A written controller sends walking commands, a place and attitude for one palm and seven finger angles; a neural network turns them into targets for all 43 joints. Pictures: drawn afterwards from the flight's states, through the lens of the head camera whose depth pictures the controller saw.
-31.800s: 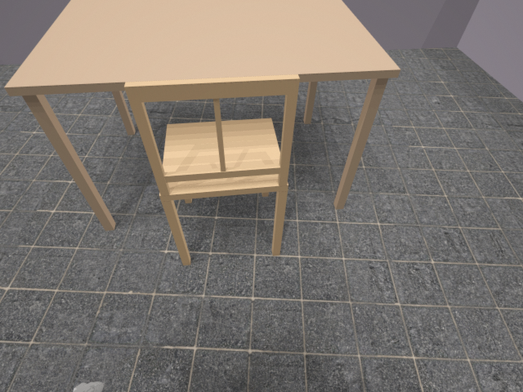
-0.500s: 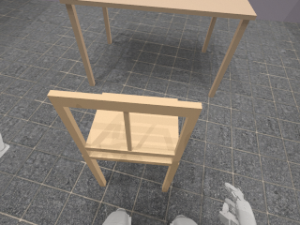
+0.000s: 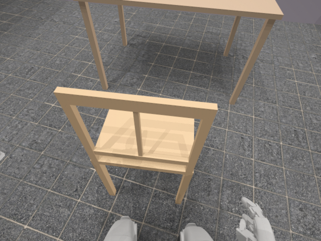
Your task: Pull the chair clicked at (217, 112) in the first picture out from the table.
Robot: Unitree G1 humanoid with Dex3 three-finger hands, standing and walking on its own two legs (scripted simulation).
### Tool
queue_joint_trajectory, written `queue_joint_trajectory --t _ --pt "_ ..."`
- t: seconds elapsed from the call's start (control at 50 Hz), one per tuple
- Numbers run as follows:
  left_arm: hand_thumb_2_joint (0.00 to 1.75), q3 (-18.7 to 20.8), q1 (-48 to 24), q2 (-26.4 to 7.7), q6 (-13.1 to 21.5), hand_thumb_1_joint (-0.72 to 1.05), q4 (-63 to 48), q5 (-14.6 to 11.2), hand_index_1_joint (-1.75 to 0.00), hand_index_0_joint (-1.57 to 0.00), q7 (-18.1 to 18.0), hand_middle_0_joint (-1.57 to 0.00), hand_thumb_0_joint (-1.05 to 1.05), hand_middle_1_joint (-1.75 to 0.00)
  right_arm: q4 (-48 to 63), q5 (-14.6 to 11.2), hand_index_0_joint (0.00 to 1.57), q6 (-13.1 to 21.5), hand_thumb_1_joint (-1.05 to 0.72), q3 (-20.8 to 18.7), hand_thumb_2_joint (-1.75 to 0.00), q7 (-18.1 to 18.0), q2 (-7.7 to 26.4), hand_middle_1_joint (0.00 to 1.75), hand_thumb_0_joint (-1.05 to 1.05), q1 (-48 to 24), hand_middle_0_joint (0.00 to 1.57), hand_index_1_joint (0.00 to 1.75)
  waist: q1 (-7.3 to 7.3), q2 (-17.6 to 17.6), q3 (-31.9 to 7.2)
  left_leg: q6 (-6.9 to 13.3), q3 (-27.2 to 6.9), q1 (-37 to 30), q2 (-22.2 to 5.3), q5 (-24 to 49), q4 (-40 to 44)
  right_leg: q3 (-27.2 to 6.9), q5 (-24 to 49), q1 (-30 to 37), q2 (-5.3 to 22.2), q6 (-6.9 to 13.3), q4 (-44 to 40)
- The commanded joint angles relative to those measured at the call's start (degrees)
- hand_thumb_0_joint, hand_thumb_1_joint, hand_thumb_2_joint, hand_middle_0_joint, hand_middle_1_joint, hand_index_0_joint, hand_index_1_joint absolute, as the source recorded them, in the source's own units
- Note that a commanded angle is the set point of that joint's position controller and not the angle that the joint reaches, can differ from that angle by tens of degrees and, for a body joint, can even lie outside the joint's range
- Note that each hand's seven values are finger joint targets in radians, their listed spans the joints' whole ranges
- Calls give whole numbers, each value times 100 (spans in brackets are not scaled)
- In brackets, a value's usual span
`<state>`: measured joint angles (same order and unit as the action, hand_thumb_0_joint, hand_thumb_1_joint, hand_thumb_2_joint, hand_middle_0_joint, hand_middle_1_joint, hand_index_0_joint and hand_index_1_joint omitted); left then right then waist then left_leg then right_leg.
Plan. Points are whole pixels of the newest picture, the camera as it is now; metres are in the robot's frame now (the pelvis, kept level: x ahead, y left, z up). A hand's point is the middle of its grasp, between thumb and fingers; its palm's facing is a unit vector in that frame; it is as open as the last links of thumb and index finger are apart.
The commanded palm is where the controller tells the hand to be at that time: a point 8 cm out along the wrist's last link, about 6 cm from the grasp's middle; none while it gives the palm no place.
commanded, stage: step back with the hand held close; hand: left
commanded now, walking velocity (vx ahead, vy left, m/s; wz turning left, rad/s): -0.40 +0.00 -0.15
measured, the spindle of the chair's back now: (138, 135) +0.43 +0.09 -0.06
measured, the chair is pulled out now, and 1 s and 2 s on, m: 0.65 0.65 0.65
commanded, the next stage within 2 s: stop stepping back and stand still in 0.34 s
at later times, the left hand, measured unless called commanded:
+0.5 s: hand (23, 170) +0.18 +0.20 +0.22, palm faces +0.17 -0.81 -0.56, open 7.5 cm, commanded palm +0.11 +0.28 +0.22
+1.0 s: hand out of the picture +0.14 +0.22 +0.20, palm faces +0.22 -0.84 -0.50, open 7.5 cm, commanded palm +0.09 +0.27 +0.22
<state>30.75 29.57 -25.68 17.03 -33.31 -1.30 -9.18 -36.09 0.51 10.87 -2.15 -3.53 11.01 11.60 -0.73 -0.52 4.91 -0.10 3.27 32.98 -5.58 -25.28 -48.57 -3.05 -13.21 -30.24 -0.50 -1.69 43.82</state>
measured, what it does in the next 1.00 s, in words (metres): walks backwards: right foot, then left foot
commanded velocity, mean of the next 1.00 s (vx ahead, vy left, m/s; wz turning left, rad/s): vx -0.10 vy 0.04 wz -0.02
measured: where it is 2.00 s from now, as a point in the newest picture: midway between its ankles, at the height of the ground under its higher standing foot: outside the picture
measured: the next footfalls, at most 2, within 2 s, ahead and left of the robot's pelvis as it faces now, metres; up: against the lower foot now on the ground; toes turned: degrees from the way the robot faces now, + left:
right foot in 0.44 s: -0.09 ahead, -0.15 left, +0.00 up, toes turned -13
left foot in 0.72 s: -0.01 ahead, +0.10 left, +0.00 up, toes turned -10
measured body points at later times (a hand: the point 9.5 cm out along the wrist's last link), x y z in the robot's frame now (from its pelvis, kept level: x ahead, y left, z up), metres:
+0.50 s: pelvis -0.08 +0.01 +0.03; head -0.02 +0.01 +0.47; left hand +0.17 +0.25 +0.25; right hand +0.06 -0.24 -0.06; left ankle +0.06 +0.13 -0.70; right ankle -0.13 -0.14 -0.70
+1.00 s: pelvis -0.11 +0.01 +0.04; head -0.09 +0.02 +0.49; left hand +0.12 +0.27 +0.23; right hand -0.01 -0.25 -0.04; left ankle -0.05 +0.11 -0.70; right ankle -0.13 -0.14 -0.70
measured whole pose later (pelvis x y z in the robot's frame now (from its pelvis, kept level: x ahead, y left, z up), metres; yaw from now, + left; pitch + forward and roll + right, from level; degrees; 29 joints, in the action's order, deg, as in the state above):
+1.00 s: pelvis -0.11 +0.01 +0.04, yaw -11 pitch -1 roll -2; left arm 25.1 34.7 -25.4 14.1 -29.6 -1.2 -9.0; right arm -36.8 -1.2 9.6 -0.5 -2.5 9.3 13.6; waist -1.9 -0.8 1.9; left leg 0.4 0.6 15.8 -2.0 -11.8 -28.7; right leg 1.2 -11.9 -10.5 1.2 -2.2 23.5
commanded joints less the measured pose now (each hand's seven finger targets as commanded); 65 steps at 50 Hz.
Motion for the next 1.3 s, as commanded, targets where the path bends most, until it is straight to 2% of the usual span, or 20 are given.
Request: queue_joint_trajectory --t 0.0,0.04,0.08,0.12,0.14,0.18,0.24,0.32,0.42,0.48,0.52,0.6,0.7,0.74,0.76,0.82,1.2,1.22,1.24,1.28 --pt "90 685 -195 -1148 178 90 -960 -90 -30 -20 -174 -20 0 -30 527 51 20 143 -90 -276 -90 61 626 30 0 -146 20 30 14 -1376 -1148 -129 -106 -1425 502 -532 -851 -2239 -1900 -408 1629 1003 -3041" --pt "90 634 -308 -1108 181 90 -1064 -73 -30 -20 -146 -20 0 -30 584 36 20 94 -90 -192 -90 67 596 30 0 -282 20 30 -6 -1413 -1124 -66 -205 -1799 513 -280 -71 -1741 -1236 -218 1437 888 -2858" --pt "90 702 -233 -1149 292 90 -943 -32 -30 -20 -133 -20 0 -30 569 28 20 111 -90 -159 -90 -20 672 30 0 -394 20 30 15 -672 -811 84 -271 -1775 269 -10 1980 -1209 -552 246 895 504 -2128" --pt "90 616 -112 -877 413 90 -980 59 -30 -20 -125 -20 0 -30 697 13 20 202 -90 -253 -90 -63 869 30 0 -464 20 30 -29 1519 -851 802 -1684 -845 -1413 445 3252 -148 -687 783 -90 38 492" --pt "90 693 -209 -944 412 90 -1107 37 -30 -20 -104 -20 0 -30 740 55 20 286 -90 -283 -90 -60 744 30 0 -438 20 30 -102 1967 -1132 1007 -1809 -200 -1938 291 3478 -13 -1488 1158 -84 -30 1975" --pt "90 297 -30 -597 356 90 -1008 -188 -30 -20 -20 -20 0 -30 706 -62 20 348 -90 -427 -90 52 810 30 0 -279 20 30 -80 1205 -909 949 -1241 -852 -1739 2134 2821 -145 -1578 445 -62 33 2240" --pt "90 85 -116 -564 330 90 -1437 -202 -30 -20 26 -20 0 -30 595 -66 20 351 -90 -425 -90 169 843 30 0 -113 20 30 17 1275 -1231 686 -694 -2269 -1523 3961 2397 278 -1521 346 115 22 922" --pt "90 207 -182 -811 301 90 -1476 -175 -30 -20 61 -20 0 -30 566 52 20 378 -90 -269 -90 173 817 30 0 -273 20 30 -16 1725 -1263 552 -965 -2387 -1505 3449 2472 475 -1180 1029 145 76 -895" --pt "90 808 537 -1257 435 90 -1246 -240 -30 -20 199 -20 0 -30 702 30 20 304 -90 -195 -90 174 820 30 0 -377 20 30 106 1580 -1335 308 -706 -1909 -1156 2010 2241 830 -104 1851 129 78 -2154" --pt "90 809 1382 -1250 184 90 -1027 -335 -30 -20 229 -20 0 -30 1049 -222 20 -57 -90 -351 -90 223 803 30 0 -122 20 30 10 244 -1464 -123 170 -1735 -222 -208 1424 345 -655 1471 506 451 -2282" --pt "90 886 1261 -1387 -38 90 -789 -346 -30 -20 57 -20 0 -30 1066 -198 20 -282 -90 -223 -90 126 590 30 0 -195 20 30 -65 -746 -1125 -157 29 -1539 229 41 132 -1302 -1051 660 1491 898 -2894" --pt "90 458 199 -1171 -187 90 -257 -218 -30 -20 -144 -20 0 -30 762 -168 20 -241 -90 -91 -90 20 670 30 0 -236 20 30 -211 -1154 -679 25 -401 -1360 319 226 550 -870 -841 1069 1642 759 -2794" --pt "90 -38 -161 -888 -28 90 -360 -69 -30 -20 -85 -20 0 -30 741 -200 20 114 -90 -295 -90 -32 979 30 0 -358 20 30 18 -86 -349 306 -772 -1810 -16 1812 2890 -244 483 2002 771 339 -1973" --pt "90 -4 75 -901 -35 90 -467 7 -30 -20 -45 -20 0 -30 732 -213 20 109 -90 -199 -90 11 833 30 0 -417 20 30 12 1083 -339 394 -1295 -1529 -309 914 3263 226 -397 1958 458 154 -1816" --pt "90 -39 -9 -853 -29 90 -637 46 -30 -20 -52 -20 0 -30 749 -216 20 124 -90 -181 -90 13 792 30 0 -446 20 30 14 1200 -216 420 -1391 -1159 -394 397 3444 354 -433 2131 355 131 -1719" --pt "90 178 99 -968 54 90 -823 78 -30 -20 -130 -20 0 -30 748 -214 20 207 -90 -197 -90 0 747 30 0 -332 20 30 13 955 -338 376 -1205 -825 -217 -238 3350 305 -226 2544 325 155 -2007" --pt "90 -133 -279 -723 -289 90 -632 -83 -30 -20 -128 -20 0 -30 759 -153 20 -48 -90 -82 -90 -48 690 30 0 -453 20 30 -26 321 -739 195 -733 -1896 -36 1164 2881 -85 583 2361 426 213 -2585" --pt "90 -2489 -317 435 -1184 90 3968 502 -30 -20 689 -20 0 -30 -509 -60 20 19 -90 -310 -90 486 1436 30 0 -552 20 30 -156 255 -451 192 -768 -1484 -26 2716 1928 404 1557 1503 627 272 -1462" --pt "90 -2405 -249 850 -1579 90 4196 359 -30 -20 816 -20 0 -30 -612 -54 20 -353 -90 -218 -90 468 908 30 0 -58 20 30 -67 257 -931 170 -589 -1814 -43 2830 2020 291 1078 1477 609 236 -1578" --pt "90 -2575 -605 950 -1676 90 4673 331 -30 -20 845 -20 0 -30 -521 26 20 -623 -90 -61 -90 427 710 30 0 -36 20 30 43 -57 -826 311 -917 -1467 -116 2212 2191 318 349 1513 543 215 -1658"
